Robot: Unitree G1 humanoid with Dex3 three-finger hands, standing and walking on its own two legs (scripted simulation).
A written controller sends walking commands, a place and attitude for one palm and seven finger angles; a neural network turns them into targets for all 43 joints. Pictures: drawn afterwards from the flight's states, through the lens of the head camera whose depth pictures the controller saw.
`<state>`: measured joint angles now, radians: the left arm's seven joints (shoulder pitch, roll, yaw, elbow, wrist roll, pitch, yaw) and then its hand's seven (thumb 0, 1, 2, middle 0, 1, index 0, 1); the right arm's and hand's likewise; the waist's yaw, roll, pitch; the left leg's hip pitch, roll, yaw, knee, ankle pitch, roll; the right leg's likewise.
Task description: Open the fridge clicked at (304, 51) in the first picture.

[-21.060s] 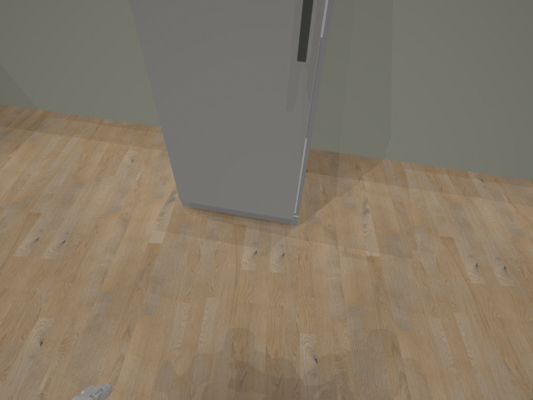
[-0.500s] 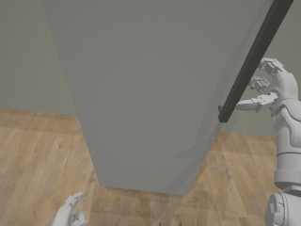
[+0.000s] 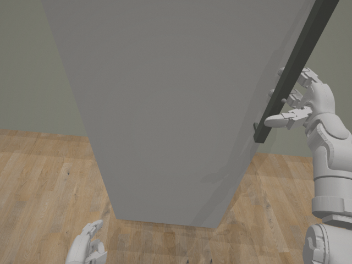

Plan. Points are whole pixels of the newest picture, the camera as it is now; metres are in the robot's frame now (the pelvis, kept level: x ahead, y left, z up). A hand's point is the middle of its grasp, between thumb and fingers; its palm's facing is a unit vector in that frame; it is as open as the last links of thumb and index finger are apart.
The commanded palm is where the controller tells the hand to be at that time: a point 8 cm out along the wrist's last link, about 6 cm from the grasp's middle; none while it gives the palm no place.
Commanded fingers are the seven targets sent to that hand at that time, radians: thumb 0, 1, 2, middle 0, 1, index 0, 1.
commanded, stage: slide the fingers in behind the handle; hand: right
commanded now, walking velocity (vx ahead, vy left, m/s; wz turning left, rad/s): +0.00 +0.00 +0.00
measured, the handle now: (283, 77) +0.45 -0.19 +0.25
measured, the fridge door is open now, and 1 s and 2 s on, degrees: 0 0 0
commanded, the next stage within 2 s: grip the handle and tug to test in 1.02 s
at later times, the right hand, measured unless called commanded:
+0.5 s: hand (279, 103) +0.39 -0.18 +0.22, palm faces +0.04 +1.00 +0.00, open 14.0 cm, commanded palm +0.36 -0.23 +0.22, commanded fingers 0.00 0.50 -0.30 0.30 1.20 0.30 1.20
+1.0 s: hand (272, 99) +0.40 -0.16 +0.23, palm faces +0.05 +1.00 -0.01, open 14.0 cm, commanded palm +0.37 -0.21 +0.22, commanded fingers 0.00 0.50 -0.30 0.30 1.20 0.30 1.20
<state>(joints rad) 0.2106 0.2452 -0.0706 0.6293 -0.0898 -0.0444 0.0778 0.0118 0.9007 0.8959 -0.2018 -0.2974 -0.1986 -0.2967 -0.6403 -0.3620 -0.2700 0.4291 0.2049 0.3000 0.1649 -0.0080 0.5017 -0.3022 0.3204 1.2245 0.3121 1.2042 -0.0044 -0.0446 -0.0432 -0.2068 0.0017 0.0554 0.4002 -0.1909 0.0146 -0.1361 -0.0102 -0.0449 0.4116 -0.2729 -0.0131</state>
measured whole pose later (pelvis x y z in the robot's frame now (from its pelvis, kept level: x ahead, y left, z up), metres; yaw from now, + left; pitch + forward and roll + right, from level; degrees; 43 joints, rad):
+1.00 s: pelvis -0.01 +0.00 +0.00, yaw +0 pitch -1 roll +0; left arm 0.21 0.24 -0.07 0.65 -0.08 -0.02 0.08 0.01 0.90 0.90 -0.20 -0.30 -0.20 -0.30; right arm -0.65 -0.29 -0.22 0.37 0.19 0.35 0.07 -0.01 0.50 -0.30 0.30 1.20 0.29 1.20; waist -0.01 -0.04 -0.04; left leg -0.19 0.01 0.05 0.38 -0.17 0.01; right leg -0.12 0.00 -0.05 0.39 -0.26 -0.02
